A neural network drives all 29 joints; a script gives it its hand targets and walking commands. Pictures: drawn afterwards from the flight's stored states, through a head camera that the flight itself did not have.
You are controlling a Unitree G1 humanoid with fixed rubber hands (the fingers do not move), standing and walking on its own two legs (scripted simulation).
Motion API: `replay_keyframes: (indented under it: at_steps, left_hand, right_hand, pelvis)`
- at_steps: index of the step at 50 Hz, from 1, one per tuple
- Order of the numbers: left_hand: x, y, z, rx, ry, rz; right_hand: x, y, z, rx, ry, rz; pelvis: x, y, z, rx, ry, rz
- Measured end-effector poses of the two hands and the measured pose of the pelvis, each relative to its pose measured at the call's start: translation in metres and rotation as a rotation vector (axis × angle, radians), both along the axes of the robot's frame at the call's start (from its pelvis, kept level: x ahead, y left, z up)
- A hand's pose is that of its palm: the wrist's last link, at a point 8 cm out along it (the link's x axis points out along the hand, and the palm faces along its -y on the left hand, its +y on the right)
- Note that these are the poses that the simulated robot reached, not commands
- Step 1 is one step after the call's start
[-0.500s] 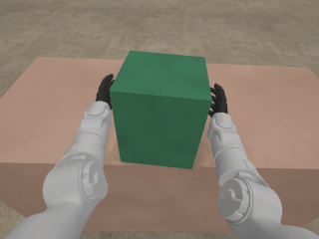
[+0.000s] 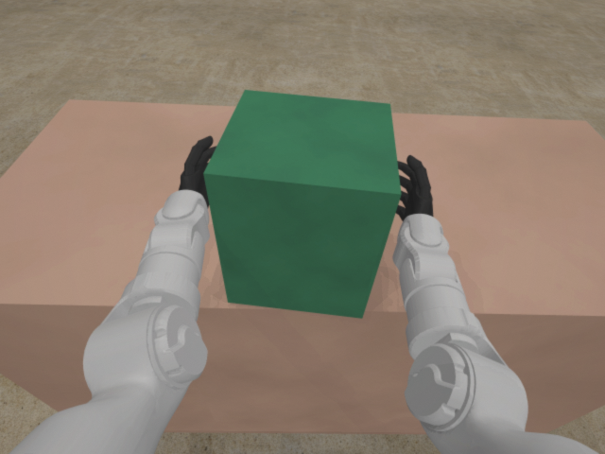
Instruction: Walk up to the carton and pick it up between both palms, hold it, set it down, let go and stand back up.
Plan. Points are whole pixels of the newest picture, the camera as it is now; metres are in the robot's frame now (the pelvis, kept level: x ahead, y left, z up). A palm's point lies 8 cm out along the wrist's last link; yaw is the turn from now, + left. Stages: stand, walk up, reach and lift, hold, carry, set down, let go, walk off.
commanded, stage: set down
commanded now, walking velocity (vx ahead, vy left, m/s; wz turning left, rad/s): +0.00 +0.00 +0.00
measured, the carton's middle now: (305, 207) +0.45 +0.02 +0.10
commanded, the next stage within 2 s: none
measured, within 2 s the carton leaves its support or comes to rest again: neither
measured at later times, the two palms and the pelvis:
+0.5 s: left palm (196, 196) +0.43 +0.17 +0.13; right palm (416, 217) +0.41 -0.13 +0.12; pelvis -0.01 +0.00 +0.00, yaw +0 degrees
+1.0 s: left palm (203, 205) +0.44 +0.17 +0.10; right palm (426, 213) +0.43 -0.16 +0.11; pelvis +0.00 +0.00 +0.00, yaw +0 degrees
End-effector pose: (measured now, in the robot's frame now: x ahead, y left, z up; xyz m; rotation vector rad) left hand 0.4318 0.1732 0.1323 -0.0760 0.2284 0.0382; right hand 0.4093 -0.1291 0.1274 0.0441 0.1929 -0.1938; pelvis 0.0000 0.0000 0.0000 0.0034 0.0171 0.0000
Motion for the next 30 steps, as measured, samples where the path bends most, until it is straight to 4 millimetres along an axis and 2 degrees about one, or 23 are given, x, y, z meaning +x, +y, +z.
replay_keyframes:
  at_steps: [27, 30]
  left_hand:
    - [-0.0008, 0.0007, -0.0056, 0.008, -0.003, -0.001]
    - [0.0, -0.0004, -0.0069, 0.062, 0.009, -0.007]
  right_hand:
    - [-0.0031, -0.0014, -0.0033, -0.017, -0.014, 0.015]
    - [-0.0033, -0.0032, -0.0088, -0.024, 0.009, 0.02]
  pelvis:
    - [-0.0056, 0.0015, 0.0, -0.002, -0.008, 0.0]
    - [-0.0063, 0.0018, 0.0, -0.002, -0.009, 0.0]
